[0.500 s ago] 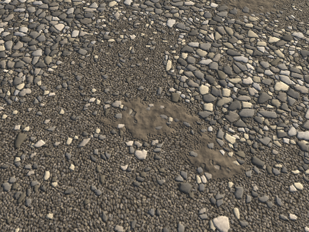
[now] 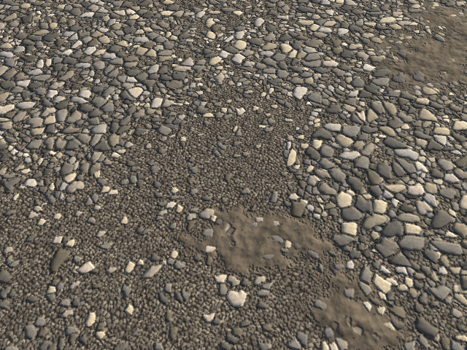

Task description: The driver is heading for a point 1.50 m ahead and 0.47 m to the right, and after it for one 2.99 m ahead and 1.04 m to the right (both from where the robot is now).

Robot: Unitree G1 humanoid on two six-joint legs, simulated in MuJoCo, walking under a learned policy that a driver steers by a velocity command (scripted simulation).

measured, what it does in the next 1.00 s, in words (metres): stands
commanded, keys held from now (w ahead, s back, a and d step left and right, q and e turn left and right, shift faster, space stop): no key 1.00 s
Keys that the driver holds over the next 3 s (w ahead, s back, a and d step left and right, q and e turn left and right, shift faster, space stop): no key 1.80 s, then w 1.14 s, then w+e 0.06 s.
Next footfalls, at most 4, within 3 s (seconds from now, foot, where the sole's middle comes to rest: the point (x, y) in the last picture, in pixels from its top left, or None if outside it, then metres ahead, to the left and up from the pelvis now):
2.52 right None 0.44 -0.13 -0.77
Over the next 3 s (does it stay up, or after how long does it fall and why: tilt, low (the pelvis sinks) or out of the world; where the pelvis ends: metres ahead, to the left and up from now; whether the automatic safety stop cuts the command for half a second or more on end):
stays up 0.54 -0.02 0.00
